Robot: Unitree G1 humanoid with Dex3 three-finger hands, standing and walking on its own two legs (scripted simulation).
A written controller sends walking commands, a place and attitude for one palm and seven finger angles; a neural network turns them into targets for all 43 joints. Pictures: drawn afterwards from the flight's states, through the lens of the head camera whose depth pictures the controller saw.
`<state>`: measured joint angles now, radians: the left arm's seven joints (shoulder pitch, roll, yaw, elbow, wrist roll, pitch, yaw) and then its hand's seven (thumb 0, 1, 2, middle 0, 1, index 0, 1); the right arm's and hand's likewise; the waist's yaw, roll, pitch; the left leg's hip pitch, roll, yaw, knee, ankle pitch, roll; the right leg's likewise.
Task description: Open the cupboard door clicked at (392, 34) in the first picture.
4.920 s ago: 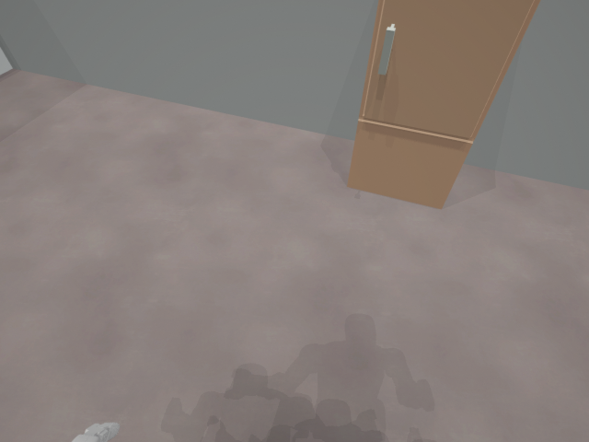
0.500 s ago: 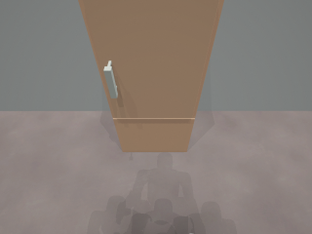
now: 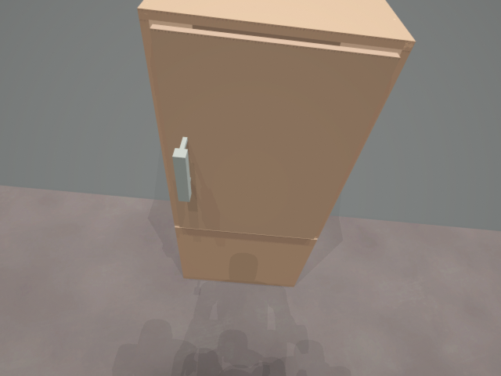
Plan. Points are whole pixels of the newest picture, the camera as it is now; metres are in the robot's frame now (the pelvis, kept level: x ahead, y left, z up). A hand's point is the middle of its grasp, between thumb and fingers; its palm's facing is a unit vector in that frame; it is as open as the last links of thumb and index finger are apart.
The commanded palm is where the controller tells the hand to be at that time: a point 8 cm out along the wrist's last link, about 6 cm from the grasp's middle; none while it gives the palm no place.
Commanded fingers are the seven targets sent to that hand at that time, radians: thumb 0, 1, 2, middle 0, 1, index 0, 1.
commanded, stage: come to a stop and stand still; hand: left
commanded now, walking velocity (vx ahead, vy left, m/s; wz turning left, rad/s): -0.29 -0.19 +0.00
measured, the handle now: (184, 169) +0.54 +0.20 -0.04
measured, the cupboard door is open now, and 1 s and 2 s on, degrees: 0 0 0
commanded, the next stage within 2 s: look again from close up in 0.92 s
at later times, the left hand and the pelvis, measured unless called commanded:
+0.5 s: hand out of the picture +0.02 +0.12 -0.15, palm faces +0.01 -0.97 -0.25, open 7.3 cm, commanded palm none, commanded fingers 0.00 0.90 0.90 -0.20 -0.30 -0.20 -0.30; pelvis -0.03 -0.07 +0.01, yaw -1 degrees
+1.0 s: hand out of the picture -0.05 +0.07 -0.16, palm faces +0.04 -0.99 -0.16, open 7.3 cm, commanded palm none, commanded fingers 0.00 0.90 0.90 -0.20 -0.30 -0.20 -0.30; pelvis -0.04 -0.09 +0.01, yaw -1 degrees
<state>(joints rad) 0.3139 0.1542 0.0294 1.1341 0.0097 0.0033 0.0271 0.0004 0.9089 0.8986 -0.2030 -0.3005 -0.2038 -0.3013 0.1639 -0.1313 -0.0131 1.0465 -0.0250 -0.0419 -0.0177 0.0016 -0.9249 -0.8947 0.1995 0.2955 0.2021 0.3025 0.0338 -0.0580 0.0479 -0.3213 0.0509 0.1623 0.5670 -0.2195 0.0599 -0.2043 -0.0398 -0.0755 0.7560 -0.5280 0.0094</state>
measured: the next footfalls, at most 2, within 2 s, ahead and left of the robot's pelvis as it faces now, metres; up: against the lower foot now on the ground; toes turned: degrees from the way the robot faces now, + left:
right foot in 0.38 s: +0.02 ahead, -0.18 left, +0.00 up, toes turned -4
left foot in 0.64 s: +0.00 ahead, +0.05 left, +0.00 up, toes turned +1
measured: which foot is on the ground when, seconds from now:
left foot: down 0.00-0.38, up 0.40-0.62, down 0.64-1.00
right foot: up 0.00-0.36, down 0.38-1.00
